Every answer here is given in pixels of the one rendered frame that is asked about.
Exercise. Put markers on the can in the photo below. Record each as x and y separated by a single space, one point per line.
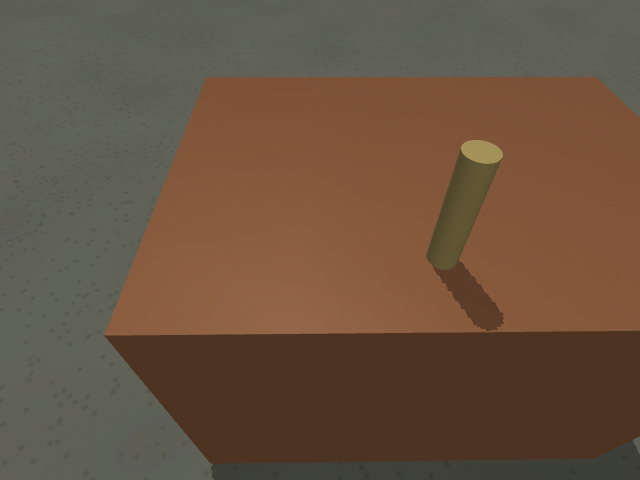
473 174

